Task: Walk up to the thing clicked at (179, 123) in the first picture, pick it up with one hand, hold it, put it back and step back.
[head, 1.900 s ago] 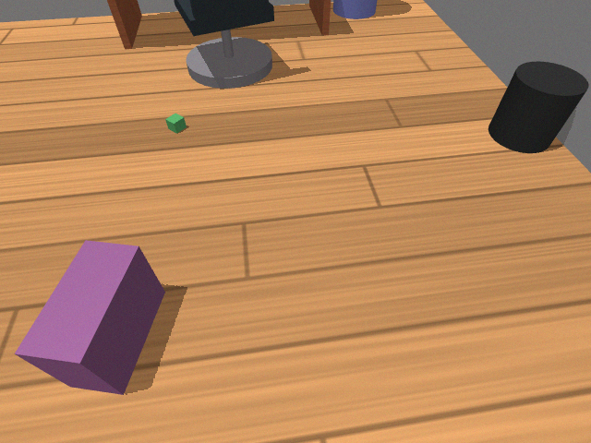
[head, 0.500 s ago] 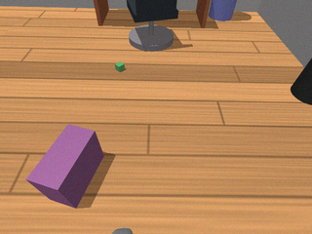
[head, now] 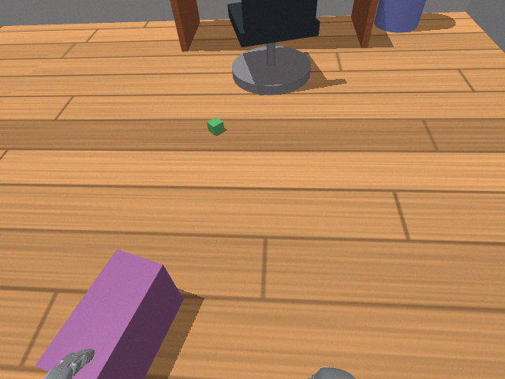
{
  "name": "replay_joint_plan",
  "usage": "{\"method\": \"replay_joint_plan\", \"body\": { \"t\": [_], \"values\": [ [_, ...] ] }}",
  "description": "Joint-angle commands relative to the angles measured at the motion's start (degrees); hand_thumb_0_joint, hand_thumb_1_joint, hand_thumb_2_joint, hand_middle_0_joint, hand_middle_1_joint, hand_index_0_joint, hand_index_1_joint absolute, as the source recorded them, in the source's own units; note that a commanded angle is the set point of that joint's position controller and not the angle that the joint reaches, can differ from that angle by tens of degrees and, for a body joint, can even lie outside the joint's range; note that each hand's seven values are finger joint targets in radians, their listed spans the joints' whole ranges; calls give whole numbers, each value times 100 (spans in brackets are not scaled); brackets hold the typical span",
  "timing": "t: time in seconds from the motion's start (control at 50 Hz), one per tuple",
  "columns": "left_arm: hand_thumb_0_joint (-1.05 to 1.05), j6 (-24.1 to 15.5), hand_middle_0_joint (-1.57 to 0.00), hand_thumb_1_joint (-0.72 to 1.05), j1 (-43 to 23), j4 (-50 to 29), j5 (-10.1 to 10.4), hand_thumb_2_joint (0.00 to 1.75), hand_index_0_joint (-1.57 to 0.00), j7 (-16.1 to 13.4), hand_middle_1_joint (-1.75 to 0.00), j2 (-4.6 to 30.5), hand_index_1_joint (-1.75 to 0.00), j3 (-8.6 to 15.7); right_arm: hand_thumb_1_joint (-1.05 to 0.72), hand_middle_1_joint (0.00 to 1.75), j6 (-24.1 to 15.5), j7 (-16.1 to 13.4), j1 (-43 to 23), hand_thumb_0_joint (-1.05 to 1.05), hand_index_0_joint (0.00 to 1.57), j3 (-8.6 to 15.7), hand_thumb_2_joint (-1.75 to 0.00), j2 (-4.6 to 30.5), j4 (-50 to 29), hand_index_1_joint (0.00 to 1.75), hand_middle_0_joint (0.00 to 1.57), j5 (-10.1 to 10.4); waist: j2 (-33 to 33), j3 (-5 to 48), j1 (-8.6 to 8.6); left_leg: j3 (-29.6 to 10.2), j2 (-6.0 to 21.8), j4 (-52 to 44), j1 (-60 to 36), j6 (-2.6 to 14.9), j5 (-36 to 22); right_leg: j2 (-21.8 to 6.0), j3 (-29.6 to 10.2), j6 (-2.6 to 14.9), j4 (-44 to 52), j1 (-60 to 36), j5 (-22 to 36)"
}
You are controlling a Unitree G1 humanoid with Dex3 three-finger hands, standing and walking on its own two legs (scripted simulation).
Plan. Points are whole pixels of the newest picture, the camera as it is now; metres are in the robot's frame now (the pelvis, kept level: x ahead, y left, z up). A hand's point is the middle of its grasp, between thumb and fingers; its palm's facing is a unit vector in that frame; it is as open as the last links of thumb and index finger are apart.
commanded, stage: walk up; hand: left
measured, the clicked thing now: (215, 126) +1.57 +0.28 -0.72
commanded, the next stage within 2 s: none
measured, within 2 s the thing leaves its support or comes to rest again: neither
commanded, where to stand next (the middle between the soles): +1.20 +0.04 m, yaw +2 degrees
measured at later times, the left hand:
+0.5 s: hand (106, 301) +0.29 +0.33 -0.14, palm faces +0.03 -0.94 -0.33, open 7.4 cm
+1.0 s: hand (156, 170) +0.60 +0.27 -0.09, palm faces +0.00 -0.92 -0.39, open 7.3 cm
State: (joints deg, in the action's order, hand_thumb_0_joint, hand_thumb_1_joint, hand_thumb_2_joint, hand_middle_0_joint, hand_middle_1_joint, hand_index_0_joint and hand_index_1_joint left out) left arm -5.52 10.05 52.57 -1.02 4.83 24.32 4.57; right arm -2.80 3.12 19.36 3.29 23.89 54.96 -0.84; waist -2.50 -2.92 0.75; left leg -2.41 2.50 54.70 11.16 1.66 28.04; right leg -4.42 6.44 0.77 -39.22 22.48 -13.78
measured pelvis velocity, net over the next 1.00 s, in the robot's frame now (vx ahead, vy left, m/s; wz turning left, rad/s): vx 0.52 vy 0.00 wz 0.04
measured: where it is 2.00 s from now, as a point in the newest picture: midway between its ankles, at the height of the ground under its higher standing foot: (261, 208)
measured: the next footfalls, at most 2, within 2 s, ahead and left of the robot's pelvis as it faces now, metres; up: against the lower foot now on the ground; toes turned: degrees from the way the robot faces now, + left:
left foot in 0.34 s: +0.36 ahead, +0.16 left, +0.00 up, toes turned +9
right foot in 0.80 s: +0.59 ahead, -0.09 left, +0.00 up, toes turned -4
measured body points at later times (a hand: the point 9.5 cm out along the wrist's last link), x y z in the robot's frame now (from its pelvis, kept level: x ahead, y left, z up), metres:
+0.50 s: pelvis +0.27 +0.05 +0.01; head +0.30 +0.08 +0.46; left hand +0.29 +0.38 -0.12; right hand +0.41 -0.26 -0.07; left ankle +0.32 +0.15 -0.71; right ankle +0.22 -0.10 -0.64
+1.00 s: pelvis +0.52 +0.00 +0.02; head +0.54 -0.03 +0.47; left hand +0.60 +0.32 -0.06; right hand +0.58 -0.32 -0.11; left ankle +0.52 +0.16 -0.65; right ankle +0.55 -0.09 -0.71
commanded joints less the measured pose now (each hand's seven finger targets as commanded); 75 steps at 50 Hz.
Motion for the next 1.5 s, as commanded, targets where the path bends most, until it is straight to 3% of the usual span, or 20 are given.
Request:
{"method": "replay_joint_plan", "body": {
  "t": [0.0,0.1,0.24,0.3,0.32,0.34,0.36,0.46,0.62,0.74,0.76,0.8,0.84,0.92,1.1,1.2,1.22,1.26,1.36,1.48],
  "values": [
    [0,-107,-20,90,457,-340,122,90,-20,-202,-30,1797,-30,409,-90,30,-285,-92,-578,0,20,316,-90,1431,-665,30,20,116,717,-128,-418,-479,222,1417,2870,126,-945,-1675,-2885,1140,2908,-1861,-2097],
    [0,-198,-20,90,314,-512,71,90,-20,-214,-30,1501,-30,322,-90,30,-175,122,-467,0,20,323,-90,1123,-603,30,20,24,1019,-167,-174,-63,401,-345,2176,-183,-1294,-1263,-1010,1221,2979,-1172,-580],
    [0,-167,-20,90,458,-593,16,90,-20,-174,-30,1685,-30,358,-90,30,-174,287,-1314,0,20,388,-90,1000,-922,30,20,23,769,37,-299,524,297,-2045,1060,-33,-2416,-1185,-335,924,2554,-1260,165],
    [0,-66,-20,90,471,-622,31,90,-20,-232,-30,1522,-30,251,-90,30,-211,190,-120,0,20,524,-90,1304,-585,30,20,-76,-65,639,341,727,-61,-2305,-676,211,-1775,-817,135,710,433,-908,1442],
    [0,-26,-20,90,802,-605,41,90,-20,-259,-30,1163,-30,105,-90,30,-245,93,677,0,20,662,-90,1640,-383,30,20,-150,-880,1050,713,152,155,-2471,-1857,514,-922,-496,220,548,-1364,48,1095],
    [0,-8,-20,90,1124,-728,130,90,-20,-248,-30,639,-30,-41,-90,30,-291,-24,823,0,20,785,-90,2172,-541,30,20,-153,-2228,1235,592,-2733,1763,-3201,-2666,881,-327,386,79,202,-2986,1674,-1675],
    [0,21,-20,90,942,-654,155,90,-20,-347,-30,1392,-30,113,-90,30,-303,-32,602,0,20,823,-90,2343,-729,30,20,135,-1073,1519,631,-4105,2269,-3969,-2393,1412,132,371,-884,328,-3340,1808,-1705],
    [0,75,-20,90,1135,-234,169,90,-20,-239,-30,1247,-30,86,-90,30,-377,-129,-349,0,20,425,-90,1455,-897,30,20,163,-436,310,-111,-754,1445,-3764,-300,1021,-2853,-343,-1115,74,-2455,930,-564],
    [0,159,-20,90,-30,-634,13,90,-20,48,-30,967,-30,103,-90,30,-447,-93,-215,0,20,444,-90,1531,-984,30,20,105,-474,5,146,77,1065,-4025,-224,983,-2534,-260,-411,-13,-92,691,775],
    [0,84,-20,90,259,-476,20,90,-20,11,-30,1083,-30,238,-90,30,-347,-180,-318,0,20,409,-90,1482,-1081,30,20,67,27,314,-278,329,1000,-2646,198,690,-2752,144,-196,213,661,-1204,559],
    [0,32,-20,90,863,-316,21,90,-20,-53,-30,1301,-30,358,-90,30,-343,-182,-139,0,20,306,-90,1224,-1078,30,20,42,653,698,-571,523,677,-1326,624,503,-2857,154,-404,346,839,-2267,85],
    [0,-8,-20,90,1581,-314,67,90,-20,-182,-30,2198,-30,541,-90,30,-325,-187,59,0,20,211,-90,1094,-1164,30,20,118,2140,1011,-804,636,-475,1201,2749,97,115,-2046,-4484,1238,2581,-3406,-1652],
    [0,35,-20,90,893,-474,191,90,-20,-230,-30,1818,-30,422,-90,30,-235,-225,-129,0,20,298,-90,1413,-825,30,20,109,819,331,-510,-212,169,1606,2578,82,-414,-1817,-3421,1289,2481,-2282,-1067],
    [0,-40,-20,90,459,-632,128,90,-20,-245,-30,1367,-30,272,-90,30,-152,-68,226,0,20,289,-90,1242,-536,30,20,61,1043,48,-121,71,351,684,1957,-4,-1152,-968,-1656,1010,2530,-1224,53],
    [0,-54,-20,90,836,-772,60,90,-20,-187,-30,1415,-30,297,-90,30,-204,85,-849,0,20,271,-90,894,-878,30,20,-57,913,-27,-423,518,353,-1923,1620,-190,-2105,-872,-921,1050,2308,-1457,626],
    [0,27,-20,90,727,-852,64,90,-20,-232,-30,1447,-30,223,-90,30,-280,25,-296,0,20,372,-90,1073,-716,30,20,-47,425,227,54,784,-41,-2441,-131,64,-1853,-784,-703,852,1034,-902,1363],
    [0,43,-20,90,877,-869,81,90,-20,-254,-30,1227,-30,115,-90,30,-318,-37,313,0,20,467,-90,1319,-545,30,20,-90,-178,565,341,553,-19,-2694,-1076,279,-1348,-392,-402,704,-268,-441,1566],
    [0,93,-20,90,1192,-833,197,90,-20,-344,-30,1124,-30,100,-90,30,-334,-125,863,0,20,695,-90,2093,-703,30,20,-24,-1259,1071,570,-3425,2298,-3889,-2257,1340,-398,666,-602,235,-2693,1564,-1733],
    [0,158,-20,90,1391,-381,147,90,-20,-264,-30,1254,-30,92,-90,30,-319,-179,-330,0,20,397,-90,1410,-971,30,20,143,-583,73,-98,-644,1418,-3975,-154,957,-1391,-149,-962,90,-2174,871,-716],
    [0,197,-20,90,822,-517,11,90,-20,-63,-30,1082,-30,138,-90,30,-355,-121,-399,0,20,460,-90,1602,-1110,30,20,46,-713,-145,20,-276,1354,-4163,189,1189,-532,-353,-622,-85,-630,637,-83]
  ]
}}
